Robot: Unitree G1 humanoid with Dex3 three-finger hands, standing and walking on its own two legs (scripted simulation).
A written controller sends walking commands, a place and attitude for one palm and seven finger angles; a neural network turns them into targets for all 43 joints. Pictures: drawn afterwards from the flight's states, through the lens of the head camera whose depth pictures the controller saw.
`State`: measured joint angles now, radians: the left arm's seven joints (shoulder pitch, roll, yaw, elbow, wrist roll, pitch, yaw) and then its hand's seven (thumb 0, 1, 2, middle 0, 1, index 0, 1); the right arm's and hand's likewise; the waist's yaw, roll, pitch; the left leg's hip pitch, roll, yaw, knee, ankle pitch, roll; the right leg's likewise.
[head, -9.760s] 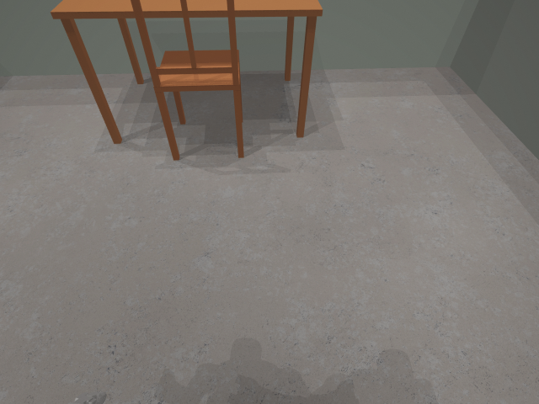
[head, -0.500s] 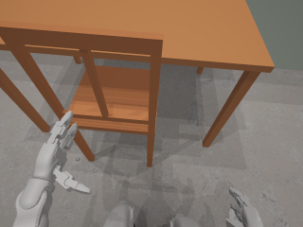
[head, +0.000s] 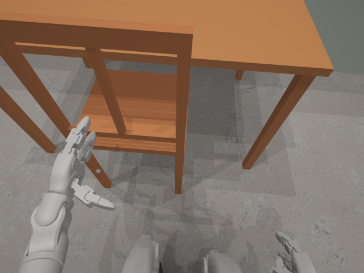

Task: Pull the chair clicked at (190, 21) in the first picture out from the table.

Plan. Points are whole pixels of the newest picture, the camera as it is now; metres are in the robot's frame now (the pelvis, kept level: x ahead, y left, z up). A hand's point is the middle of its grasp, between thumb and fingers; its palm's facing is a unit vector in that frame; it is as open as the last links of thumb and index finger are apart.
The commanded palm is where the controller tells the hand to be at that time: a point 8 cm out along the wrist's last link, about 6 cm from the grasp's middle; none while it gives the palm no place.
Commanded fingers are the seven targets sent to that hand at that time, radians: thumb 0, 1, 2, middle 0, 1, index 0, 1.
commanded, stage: aim the fingers beside a spindle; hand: left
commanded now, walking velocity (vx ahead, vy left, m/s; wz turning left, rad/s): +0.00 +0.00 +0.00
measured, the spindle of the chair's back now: (110, 98) +0.53 +0.20 +0.03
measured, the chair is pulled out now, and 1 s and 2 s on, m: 0.00 0.00 0.00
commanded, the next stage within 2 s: push the fingers through the gap in 1.10 s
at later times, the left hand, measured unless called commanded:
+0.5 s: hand (110, 154) +0.37 +0.17 +0.01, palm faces -0.09 -0.99 -0.06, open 16.9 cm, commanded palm +0.36 +0.23 +0.01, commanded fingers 0.00 -0.50 0.30 -0.06 -0.08 -0.06 -0.08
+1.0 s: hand (111, 154) +0.37 +0.17 +0.00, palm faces -0.07 -1.00 -0.06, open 16.9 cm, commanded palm +0.36 +0.23 +0.01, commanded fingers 0.00 -0.50 0.30 -0.06 -0.08 -0.06 -0.08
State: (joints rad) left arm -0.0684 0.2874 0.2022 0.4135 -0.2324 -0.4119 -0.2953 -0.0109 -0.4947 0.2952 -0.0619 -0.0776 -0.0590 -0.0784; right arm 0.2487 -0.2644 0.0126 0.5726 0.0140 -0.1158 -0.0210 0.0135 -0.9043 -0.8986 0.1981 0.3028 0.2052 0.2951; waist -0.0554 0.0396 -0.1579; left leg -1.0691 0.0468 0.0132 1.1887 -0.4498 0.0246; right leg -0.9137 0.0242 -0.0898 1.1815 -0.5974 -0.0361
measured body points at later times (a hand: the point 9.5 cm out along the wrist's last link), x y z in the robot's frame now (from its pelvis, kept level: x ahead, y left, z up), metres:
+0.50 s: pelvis -0.01 +0.00 -0.02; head +0.10 +0.01 +0.42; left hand +0.37 +0.23 +0.02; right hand +0.11 -0.26 -0.13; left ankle +0.06 +0.11 -0.64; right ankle -0.01 -0.10 -0.64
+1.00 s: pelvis -0.01 +0.00 -0.02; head +0.10 +0.01 +0.42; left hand +0.37 +0.23 +0.01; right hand +0.10 -0.26 -0.13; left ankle +0.06 +0.11 -0.64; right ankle -0.01 -0.10 -0.64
